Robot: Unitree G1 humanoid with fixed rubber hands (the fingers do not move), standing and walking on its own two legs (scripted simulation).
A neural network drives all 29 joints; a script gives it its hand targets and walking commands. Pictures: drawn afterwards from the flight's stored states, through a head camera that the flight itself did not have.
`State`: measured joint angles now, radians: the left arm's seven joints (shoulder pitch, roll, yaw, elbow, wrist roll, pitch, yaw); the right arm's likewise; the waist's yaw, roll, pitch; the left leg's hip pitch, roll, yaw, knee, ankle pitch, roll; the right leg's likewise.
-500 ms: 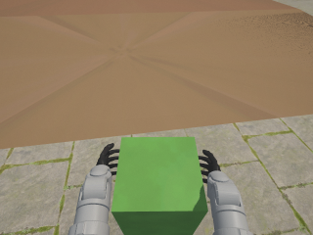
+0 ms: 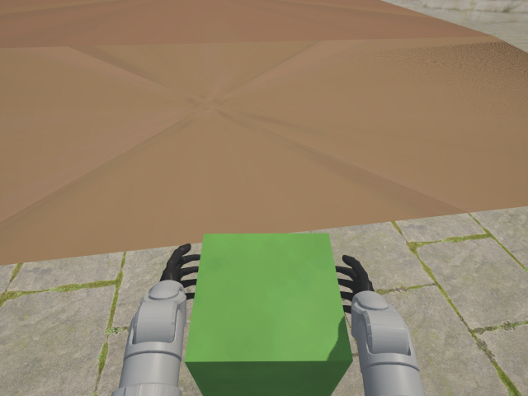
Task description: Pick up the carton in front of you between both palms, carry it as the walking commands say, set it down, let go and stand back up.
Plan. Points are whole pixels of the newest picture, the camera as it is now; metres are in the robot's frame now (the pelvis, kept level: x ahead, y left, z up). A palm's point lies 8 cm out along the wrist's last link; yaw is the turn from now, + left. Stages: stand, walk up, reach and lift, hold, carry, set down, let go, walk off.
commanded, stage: hold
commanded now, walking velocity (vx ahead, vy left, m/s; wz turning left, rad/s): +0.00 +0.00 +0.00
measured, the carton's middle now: (266, 322) +0.29 +0.00 -0.04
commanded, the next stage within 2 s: carry in 0.52 s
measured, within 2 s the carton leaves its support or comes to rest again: neither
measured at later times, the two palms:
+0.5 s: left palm (172, 291) +0.29 +0.15 +0.06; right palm (363, 300) +0.28 -0.15 +0.05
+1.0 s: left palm (175, 223) +0.40 +0.16 +0.09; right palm (344, 229) +0.40 -0.13 +0.09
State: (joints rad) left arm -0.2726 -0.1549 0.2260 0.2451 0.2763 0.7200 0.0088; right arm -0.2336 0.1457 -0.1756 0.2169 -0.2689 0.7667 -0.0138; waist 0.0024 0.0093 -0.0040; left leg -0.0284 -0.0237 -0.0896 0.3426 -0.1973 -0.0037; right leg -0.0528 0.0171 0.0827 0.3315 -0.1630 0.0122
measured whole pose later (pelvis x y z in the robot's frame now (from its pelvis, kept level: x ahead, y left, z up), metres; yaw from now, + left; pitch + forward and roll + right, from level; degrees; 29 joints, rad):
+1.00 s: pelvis +0.13 +0.01 -0.01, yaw +3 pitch +5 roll -2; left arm -0.13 -0.13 0.09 -0.35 0.10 1.12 0.10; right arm -0.10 0.13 -0.07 -0.37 -0.10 1.16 -0.10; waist -0.02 0.03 -0.17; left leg -0.11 0.04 0.01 0.43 -0.40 0.00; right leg -0.38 -0.01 -0.20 0.42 -0.18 -0.01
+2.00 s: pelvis +0.77 +0.05 -0.02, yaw +6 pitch +4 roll +0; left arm -0.08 -0.13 0.06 -0.46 0.07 1.21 0.12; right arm -0.06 0.13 -0.06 -0.50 -0.08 1.27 -0.12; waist 0.02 0.03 -0.07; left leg -0.33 0.07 0.07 1.15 -0.40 0.01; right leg -0.41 -0.05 -0.27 0.52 -0.18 -0.08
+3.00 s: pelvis +1.42 +0.12 +0.01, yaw +5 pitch +6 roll +0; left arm -0.66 -0.09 0.29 -0.18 0.02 1.19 0.18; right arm -0.66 0.13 -0.33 -0.23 -0.07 1.24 -0.15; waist 0.09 0.00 0.11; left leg -0.67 0.01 0.02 1.30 -0.41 0.05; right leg -0.40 0.01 -0.13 0.53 -0.35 -0.07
